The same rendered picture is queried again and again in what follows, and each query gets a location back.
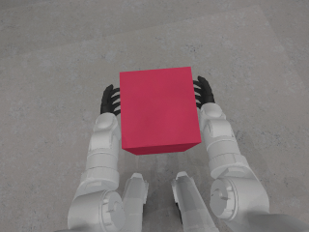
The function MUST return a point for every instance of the right robot hand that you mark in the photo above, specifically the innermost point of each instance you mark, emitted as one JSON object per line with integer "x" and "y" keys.
{"x": 205, "y": 92}

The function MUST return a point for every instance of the carton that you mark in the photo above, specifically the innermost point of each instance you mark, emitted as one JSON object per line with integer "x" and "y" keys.
{"x": 158, "y": 111}

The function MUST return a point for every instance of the left robot forearm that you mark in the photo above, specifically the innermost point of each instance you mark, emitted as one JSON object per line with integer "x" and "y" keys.
{"x": 101, "y": 171}

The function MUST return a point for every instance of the robot left thigh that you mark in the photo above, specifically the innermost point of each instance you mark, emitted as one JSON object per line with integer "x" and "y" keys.
{"x": 134, "y": 196}

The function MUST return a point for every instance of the right robot upper arm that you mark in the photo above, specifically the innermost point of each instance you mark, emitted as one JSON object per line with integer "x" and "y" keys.
{"x": 242, "y": 203}

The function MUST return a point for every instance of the left robot upper arm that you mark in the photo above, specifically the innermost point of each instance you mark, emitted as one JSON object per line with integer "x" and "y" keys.
{"x": 100, "y": 211}

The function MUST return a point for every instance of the right robot forearm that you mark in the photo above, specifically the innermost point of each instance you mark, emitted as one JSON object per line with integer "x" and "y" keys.
{"x": 221, "y": 144}

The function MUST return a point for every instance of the robot left shin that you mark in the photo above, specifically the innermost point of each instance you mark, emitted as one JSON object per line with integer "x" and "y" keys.
{"x": 136, "y": 175}

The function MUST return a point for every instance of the left robot hand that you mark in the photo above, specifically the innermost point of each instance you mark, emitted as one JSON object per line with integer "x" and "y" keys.
{"x": 107, "y": 105}

